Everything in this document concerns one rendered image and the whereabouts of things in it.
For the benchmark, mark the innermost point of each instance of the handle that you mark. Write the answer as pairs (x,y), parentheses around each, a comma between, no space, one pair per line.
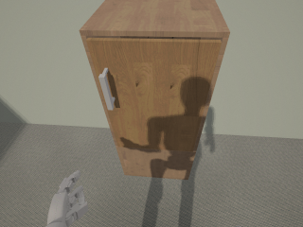
(106,90)

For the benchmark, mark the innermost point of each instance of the left robot hand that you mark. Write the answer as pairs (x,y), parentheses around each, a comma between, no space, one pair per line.
(64,206)

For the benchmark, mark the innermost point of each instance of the cupboard door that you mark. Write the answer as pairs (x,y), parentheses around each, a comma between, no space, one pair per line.
(160,88)

